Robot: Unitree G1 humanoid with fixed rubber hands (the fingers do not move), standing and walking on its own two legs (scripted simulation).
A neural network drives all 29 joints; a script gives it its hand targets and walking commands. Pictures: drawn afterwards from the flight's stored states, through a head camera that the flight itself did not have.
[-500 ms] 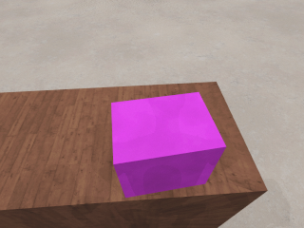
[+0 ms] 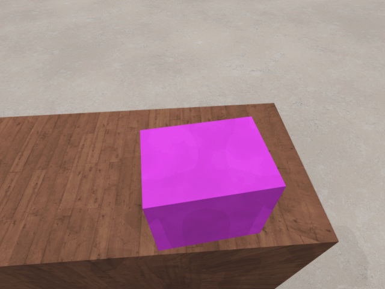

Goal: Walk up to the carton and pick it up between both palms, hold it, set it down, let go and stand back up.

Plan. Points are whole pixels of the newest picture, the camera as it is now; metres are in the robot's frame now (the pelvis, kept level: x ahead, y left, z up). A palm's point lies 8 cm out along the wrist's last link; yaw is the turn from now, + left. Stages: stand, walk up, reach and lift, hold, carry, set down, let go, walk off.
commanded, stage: walk up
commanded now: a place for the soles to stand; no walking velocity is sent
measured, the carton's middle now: (203, 185) +0.37 -0.02 -0.02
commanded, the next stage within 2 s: reach and lift in 0.14 s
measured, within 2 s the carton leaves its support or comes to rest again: neither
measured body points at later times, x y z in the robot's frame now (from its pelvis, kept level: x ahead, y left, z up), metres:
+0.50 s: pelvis +0.01 -0.01 -0.01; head +0.04 -0.01 +0.44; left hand +0.20 +0.24 -0.11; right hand +0.12 -0.31 -0.12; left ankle +0.03 +0.10 -0.73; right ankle +0.02 -0.10 -0.73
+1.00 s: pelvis -0.05 +0.00 -0.01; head -0.05 +0.01 +0.44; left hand +0.15 +0.22 -0.08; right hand +0.07 -0.29 -0.09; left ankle +0.03 +0.10 -0.73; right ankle +0.02 -0.10 -0.73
